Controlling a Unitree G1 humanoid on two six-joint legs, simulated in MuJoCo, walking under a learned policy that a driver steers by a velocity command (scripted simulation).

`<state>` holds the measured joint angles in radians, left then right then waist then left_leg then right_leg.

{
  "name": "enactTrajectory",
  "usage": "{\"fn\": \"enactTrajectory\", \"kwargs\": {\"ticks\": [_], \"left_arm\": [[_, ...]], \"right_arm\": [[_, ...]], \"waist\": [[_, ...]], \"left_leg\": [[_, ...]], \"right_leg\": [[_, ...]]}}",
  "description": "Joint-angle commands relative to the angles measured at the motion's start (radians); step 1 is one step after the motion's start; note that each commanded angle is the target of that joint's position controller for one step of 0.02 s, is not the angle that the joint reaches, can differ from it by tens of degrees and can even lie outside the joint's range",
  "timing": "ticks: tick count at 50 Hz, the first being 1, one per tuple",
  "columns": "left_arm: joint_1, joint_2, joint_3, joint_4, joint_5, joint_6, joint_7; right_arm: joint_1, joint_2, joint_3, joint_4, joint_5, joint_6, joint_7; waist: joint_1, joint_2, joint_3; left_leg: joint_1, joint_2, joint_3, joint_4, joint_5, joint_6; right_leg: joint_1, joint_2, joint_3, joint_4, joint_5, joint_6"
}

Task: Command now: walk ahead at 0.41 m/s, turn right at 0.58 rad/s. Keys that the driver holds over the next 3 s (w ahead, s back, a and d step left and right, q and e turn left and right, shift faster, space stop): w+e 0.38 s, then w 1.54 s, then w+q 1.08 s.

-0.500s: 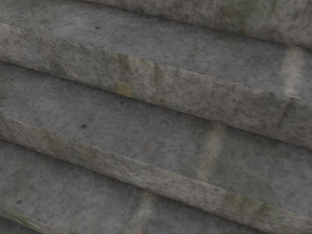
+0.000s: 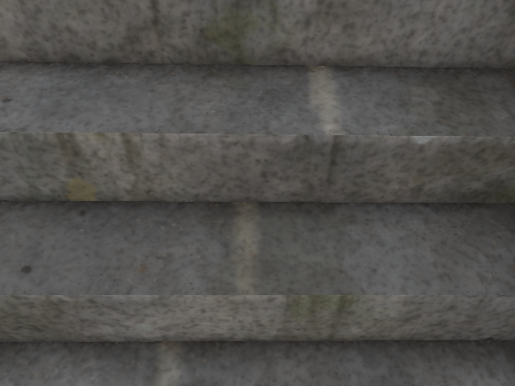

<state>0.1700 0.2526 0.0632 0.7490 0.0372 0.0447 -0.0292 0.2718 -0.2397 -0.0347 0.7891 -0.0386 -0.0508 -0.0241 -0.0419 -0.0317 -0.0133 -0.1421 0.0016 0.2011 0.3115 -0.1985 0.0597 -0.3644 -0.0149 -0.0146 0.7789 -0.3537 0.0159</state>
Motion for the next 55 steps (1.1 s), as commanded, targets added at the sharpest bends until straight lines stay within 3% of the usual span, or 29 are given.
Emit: {"fn": "enactTrajectory", "kwargs": {"ticks": [1, 4, 6, 7, 8, 9, 11, 14, 20, 24, 26, 27, 28, 29, 30, 32, 35, 39, 41, 42, 43, 45, 47, 48, 49, 50, 51, 53, 55], "left_arm": [[-0.109, 0.049, -0.002, -0.115, -0.003, -0.032, 0.001], [-0.063, 0.039, -0.006, -0.117, 0.005, -0.053, -0.005], [0.081, 0.066, 0.010, -0.060, 0.025, -0.070, 0.003], [0.158, 0.156, 0.031, -0.060, 0.031, -0.078, 0.019], [0.197, 0.257, 0.060, -0.048, 0.006, -0.074, 0.035], [0.169, 0.215, 0.052, -0.054, -0.002, -0.065, 0.041], [0.064, 0.145, 0.032, -0.079, -0.008, -0.058, 0.037], [0.015, 0.104, 0.021, -0.114, -0.014, -0.077, 0.049], [0.032, 0.094, 0.027, -0.146, -0.007, -0.071, 0.076], [0.029, 0.059, 0.020, -0.145, -0.022, -0.092, 0.076], [-0.038, -0.002, 0.001, -0.180, -0.061, -0.102, 0.064], [0.019, -0.087, -0.024, -0.218, -0.063, -0.109, 0.058], [0.159, -0.023, -0.008, -0.181, -0.033, -0.076, 0.065], [0.144, 0.023, 0.007, -0.152, 0.007, -0.056, 0.069], [0.079, 0.035, 0.016, -0.160, 0.031, -0.051, 0.061], [0.027, 0.031, 0.022, -0.192, 0.053, -0.039, 0.048], [0.000, -0.034, -0.002, -0.220, 0.037, -0.041, 0.037], [-0.091, -0.035, -0.014, -0.282, 0.027, -0.028, 0.024], [-0.075, -0.041, -0.031, -0.272, 0.028, -0.033, 0.003], [-0.091, -0.084, -0.046, -0.260, 0.006, -0.039, 0.003], [-0.084, -0.102, -0.055, -0.252, -0.009, -0.045, 0.007], [0.017, -0.059, -0.025, -0.228, -0.011, -0.051, 0.049], [0.163, -0.045, -0.017, -0.152, 0.008, -0.091, 0.075], [0.211, -0.069, -0.029, -0.123, 0.040, -0.113, 0.073], [0.219, 0.016, -0.020, -0.150, 0.047, -0.116, 0.074], [0.217, 0.116, 0.008, -0.166, 0.039, -0.098, 0.076], [0.159, 0.137, 0.025, -0.169, 0.025, -0.080, 0.072], [0.159, 0.067, 0.007, -0.109, -0.002, -0.087, 0.086], [0.244, -0.046, -0.033, -0.021, 0.022, -0.098, 0.093]], "right_arm": [[-0.006, -0.176, -0.051, -0.040, 0.001, -0.021, 0.011], [-0.031, -0.183, -0.056, -0.033, 0.015, -0.016, 0.012], [-0.085, -0.126, -0.035, -0.062, 0.025, -0.010, 0.000], [-0.158, -0.060, -0.010, -0.124, 0.026, -0.012, 0.006], [-0.178, -0.069, -0.006, -0.161, -0.006, -0.006, 0.008], [-0.132, -0.108, -0.016, -0.121, -0.032, 0.006, 0.016], [-0.116, -0.119, -0.021, -0.104, -0.023, -0.007, 0.033], [-0.089, -0.079, -0.013, -0.107, -0.032, -0.002, 0.040], [-0.155, -0.006, 0.020, -0.176, -0.009, 0.003, 0.010], [-0.024, -0.023, 0.011, -0.156, 0.009, -0.013, -0.035], [0.063, -0.013, 0.012, -0.121, -0.013, -0.041, -0.040], [0.076, -0.114, -0.013, -0.131, -0.024, -0.045, -0.037], [0.019, -0.145, -0.031, -0.131, -0.026, -0.035, -0.029], [-0.036, -0.096, -0.034, -0.152, -0.007, -0.026, -0.019], [-0.083, -0.068, -0.029, -0.157, 0.008, -0.020, -0.014], [-0.038, -0.067, -0.023, -0.130, 0.015, -0.024, -0.028], [0.034, -0.077, -0.027, -0.083, -0.005, -0.035, -0.025], [0.060, -0.104, -0.037, -0.068, 0.003, -0.049, -0.026], [-0.051, -0.096, -0.035, -0.103, 0.001, -0.039, -0.035], [-0.117, -0.105, -0.036, -0.122, -0.005, -0.033, -0.037], [-0.089, -0.103, -0.042, -0.124, 0.001, -0.027, -0.041], [-0.004, -0.117, -0.052, -0.090, 0.010, -0.031, -0.031], [-0.062, -0.067, -0.043, -0.091, 0.043, -0.023, -0.002], [-0.095, -0.024, -0.031, -0.116, 0.054, -0.018, 0.003], [-0.008, 0.068, -0.012, -0.153, 0.060, -0.002, 0.009], [0.132, 0.057, -0.017, -0.121, 0.054, 0.028, -0.005], [0.026, 0.025, -0.032, -0.139, 0.018, 0.042, -0.011], [-0.226, 0.053, -0.021, -0.247, -0.024, 0.039, -0.032], [-0.233, 0.100, 0.009, -0.293, -0.027, 0.029, -0.009]], "waist": [[-0.025, 0.150, 0.022], [0.015, 0.119, 0.002], [0.100, 0.020, -0.106], [0.144, -0.161, -0.124], [0.131, -0.265, -0.053], [0.114, -0.109, -0.031], [0.049, -0.004, 0.025], [0.014, -0.034, -0.058], [0.023, -0.078, -0.031], [-0.035, -0.114, -0.131], [-0.078, 0.024, -0.137], [-0.009, 0.276, -0.137], [0.058, 0.307, -0.162], [0.059, 0.129, -0.052], [0.057, 0.074, 0.032], [0.042, 0.100, 0.075], [0.023, 0.078, 0.006], [0.021, 0.113, -0.010], [0.069, 0.137, -0.024], [0.072, 0.173, -0.006], [0.045, 0.201, -0.026], [0.055, 0.223, -0.066], [0.145, 0.093, -0.126], [0.159, 0.056, -0.139], [0.083, -0.221, -0.250], [0.106, -0.279, -0.360], [0.106, -0.152, -0.243], [0.112, -0.043, 0.041], [0.071, 0.013, 0.027]], "left_leg": [[0.055, 0.291, -0.217, -0.144, -0.081, 0.143], [0.021, 0.284, -0.160, -0.072, 0.005, 0.116], [-0.092, 0.202, -0.033, 0.242, 0.217, 0.045], [-0.345, 0.113, 0.024, 0.515, 0.004, -0.029], [-0.591, -0.009, -0.077, 0.667, -0.325, -0.069], [-0.633, 0.056, -0.183, 0.820, -0.285, -0.078], [-0.602, 0.083, -0.210, 0.807, -0.115, -0.099], [-0.487, 0.042, -0.175, 0.877, -0.048, -0.122], [-0.319, -0.001, -0.133, 0.628, -0.142, -0.090], [-0.124, -0.013, -0.154, 0.227, -0.049, -0.006], [0.101, 0.068, -0.237, -0.059, 0.163, 0.011], [0.275, 0.348, -0.530, -0.024, 0.589, 0.071], [0.158, 0.462, -0.756, -0.093, 0.321, 0.223], [0.048, 0.419, -0.723, -0.137, -0.081, 0.250], [-0.042, 0.351, -0.626, -0.162, -0.338, 0.227], [-0.102, 0.268, -0.468, -0.138, -0.272, 0.209], [-0.024, 0.228, -0.366, -0.049, -0.074, 0.201], [0.058, 0.255, -0.363, -0.051, 0.054, 0.201], [-0.042, 0.196, -0.252, -0.079, 0.087, 0.138], [-0.119, 0.182, -0.198, -0.071, 0.206, 0.131], [-0.137, 0.201, -0.203, -0.074, 0.317, 0.151], [-0.033, 0.267, -0.276, 0.003, 0.487, 0.152], [0.052, 0.162, -0.202, 0.322, 0.640, 0.092], [-0.081, 0.111, -0.211, 0.511, 0.404, 0.066], [-0.294, -0.009, -0.201, 0.795, -0.174, -0.024], [-0.345, -0.089, -0.313, 1.189, -0.261, -0.046], [-0.498, -0.083, -0.303, 1.513, -0.219, -0.041], [-0.869, -0.070, -0.266, 1.863, -0.206, -0.011], [-0.961, -0.075, -0.313, 1.934, -0.135, 0.027]], "right_leg": [[-0.044, 0.010, -0.057, -0.140, -0.051, -0.033], [0.085, 0.027, -0.079, -0.314, 0.051, -0.080], [0.332, 0.020, -0.008, -0.437, 0.105, -0.115], [0.456, -0.185, 0.328, -0.541, 0.065, -0.184], [0.468, -0.317, 0.582, -0.566, 0.155, -0.298], [0.445, -0.307, 0.499, -0.538, 0.155, -0.329], [0.314, -0.194, 0.354, -0.565, 0.178, -0.263], [0.250, -0.130, 0.237, -0.467, 0.777, -0.259], [0.106, -0.086, 0.259, -0.425, 0.665, -0.267], [0.264, -0.135, 0.314, -0.252, 1.092, -0.224], [0.143, -0.043, 0.268, -0.015, 0.823, -0.138], [-0.127, 0.102, 0.170, 0.192, 0.094, -0.076], [-0.178, 0.120, 0.101, 0.372, -0.189, -0.045], [-0.235, 0.073, 0.113, 0.523, -0.151, -0.029], [-0.293, 0.070, 0.114, 0.622, -0.082, -0.025], [-0.381, 0.092, 0.100, 0.810, -0.020, -0.015], [-0.482, 0.109, 0.106, 0.923, 0.024, -0.019], [-0.554, 0.052, 0.097, 0.784, 0.027, 0.001], [-0.325, -0.025, 0.010, 0.369, 0.063, 0.007], [-0.174, -0.027, -0.045, 0.212, 0.016, 0.001], [-0.051, -0.016, -0.059, 0.068, 0.043, -0.014], [0.038, 0.016, -0.096, -0.110, 0.127, -0.055], [0.171, 0.037, -0.108, -0.457, 0.428, -0.081], [0.307, 0.002, -0.078, -0.488, 0.523, -0.039], [0.478, -0.288, 0.281, -0.382, 1.081, -0.099], [0.439, -0.414, 0.464, -0.483, 0.894, -0.284], [0.335, -0.406, 0.456, -0.556, 0.448, -0.360], [0.232, -0.338, 0.353, -0.573, 0.142, -0.325], [0.227, -0.267, 0.242, -0.507, 0.139, -0.234]]}}
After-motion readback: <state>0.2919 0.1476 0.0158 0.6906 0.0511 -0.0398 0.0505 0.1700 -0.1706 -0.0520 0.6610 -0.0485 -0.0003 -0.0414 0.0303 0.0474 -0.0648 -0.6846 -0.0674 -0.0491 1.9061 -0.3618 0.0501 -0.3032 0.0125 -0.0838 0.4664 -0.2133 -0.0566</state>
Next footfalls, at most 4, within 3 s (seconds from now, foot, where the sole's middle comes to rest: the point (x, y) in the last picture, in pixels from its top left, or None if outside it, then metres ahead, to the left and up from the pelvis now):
0.12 right None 0.04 -0.11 -0.78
0.52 left None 0.16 0.03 -0.78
0.96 right None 0.18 -0.24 -0.78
1.42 left None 0.39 -0.06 -0.58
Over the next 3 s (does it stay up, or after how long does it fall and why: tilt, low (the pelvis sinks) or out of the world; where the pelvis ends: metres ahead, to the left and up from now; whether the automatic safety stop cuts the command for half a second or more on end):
stays up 0.87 -0.18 0.58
